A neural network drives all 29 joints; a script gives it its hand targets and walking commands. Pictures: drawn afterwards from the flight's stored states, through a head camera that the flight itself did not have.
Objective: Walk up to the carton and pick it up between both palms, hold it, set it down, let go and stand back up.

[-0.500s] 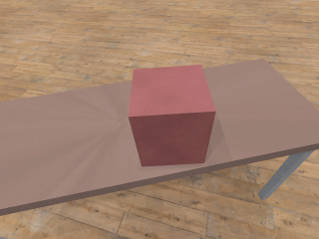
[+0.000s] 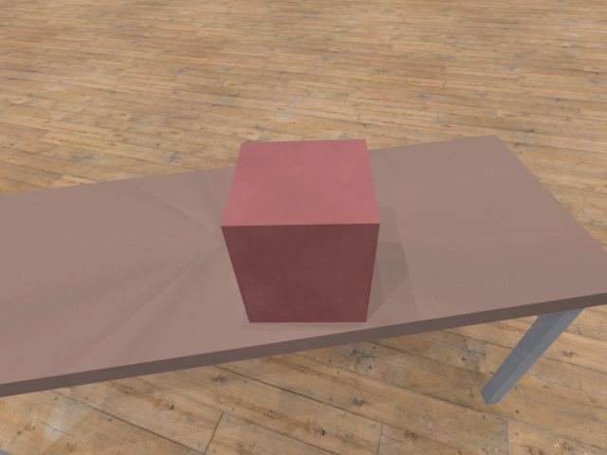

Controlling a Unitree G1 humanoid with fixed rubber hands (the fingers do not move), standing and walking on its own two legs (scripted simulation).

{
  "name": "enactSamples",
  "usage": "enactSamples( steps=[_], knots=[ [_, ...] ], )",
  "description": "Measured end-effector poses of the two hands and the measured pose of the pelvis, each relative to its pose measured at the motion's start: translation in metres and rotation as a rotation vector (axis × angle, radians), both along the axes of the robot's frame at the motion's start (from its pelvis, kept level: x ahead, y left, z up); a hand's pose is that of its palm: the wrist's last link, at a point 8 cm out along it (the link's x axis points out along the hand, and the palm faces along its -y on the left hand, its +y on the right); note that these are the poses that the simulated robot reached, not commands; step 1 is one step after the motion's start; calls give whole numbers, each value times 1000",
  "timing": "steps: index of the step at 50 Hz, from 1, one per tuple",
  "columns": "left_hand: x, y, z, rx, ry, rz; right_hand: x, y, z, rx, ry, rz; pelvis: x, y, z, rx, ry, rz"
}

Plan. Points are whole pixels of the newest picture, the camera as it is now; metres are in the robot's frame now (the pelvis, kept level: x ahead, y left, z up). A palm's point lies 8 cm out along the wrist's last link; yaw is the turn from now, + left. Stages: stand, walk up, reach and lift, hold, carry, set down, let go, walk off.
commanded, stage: walk up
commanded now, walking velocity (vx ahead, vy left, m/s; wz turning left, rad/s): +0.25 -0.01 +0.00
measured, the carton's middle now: (305, 234) +0.48 +0.03 +0.01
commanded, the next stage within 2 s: none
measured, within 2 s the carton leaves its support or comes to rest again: neither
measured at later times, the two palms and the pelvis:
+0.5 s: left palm out of the picture +0.11 +0.25 -0.15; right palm out of the picture +0.04 -0.21 -0.15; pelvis +0.06 +0.01 -0.01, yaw -2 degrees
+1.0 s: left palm out of the picture +0.10 +0.21 -0.15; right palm out of the picture +0.06 -0.23 -0.15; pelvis +0.06 -0.01 -0.01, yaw -1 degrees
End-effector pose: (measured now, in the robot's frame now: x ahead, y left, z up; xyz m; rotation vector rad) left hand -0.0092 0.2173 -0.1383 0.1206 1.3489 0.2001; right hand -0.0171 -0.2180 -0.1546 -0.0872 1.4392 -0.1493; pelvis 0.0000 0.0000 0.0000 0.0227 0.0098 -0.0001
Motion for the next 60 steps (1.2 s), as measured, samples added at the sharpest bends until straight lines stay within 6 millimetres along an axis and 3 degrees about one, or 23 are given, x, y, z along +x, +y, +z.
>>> enactSamples(
  steps=[7,11,15,20,26,31,38,48,52,57,60],
  knots=[
    [-34,23,-7,-25,140,63,69,20,10,-28,-146,68,20,23,-2,-14,5,8],
    [-35,38,-15,-28,222,58,93,37,9,-52,-196,63,35,36,-8,-9,-8,-9],
    [-6,45,-14,-25,217,19,97,38,14,-84,-179,43,42,39,-5,-30,-17,-18],
    [56,49,-15,-13,111,-28,72,22,19,-108,-91,5,49,27,-2,-50,-19,-16],
    [126,24,-9,22,-43,-85,56,8,-5,-39,-12,-26,62,7,-11,-6,-27,-30],
    [147,-4,2,43,-89,-104,60,-5,-16,11,1,-55,71,-10,-10,-4,-31,-19],
    [142,-17,5,36,-102,-80,73,-19,-5,-4,4,-10,70,-20,-3,-4,-23,-10],
    [111,-8,-16,-14,-22,-40,71,-7,4,-41,-23,-7,69,-12,-7,-28,-34,-2],
    [96,0,-15,14,18,-36,75,-12,1,-44,-46,-10,65,-15,-8,-10,-33,-20],
    [78,-9,-4,25,53,-39,85,-12,-3,-3,-68,-16,67,-20,-4,-10,-37,-16],
    [70,-11,-3,39,47,-23,89,-20,-6,-8,-90,-3,57,-24,-7,-10,-34,-8]
  ],
)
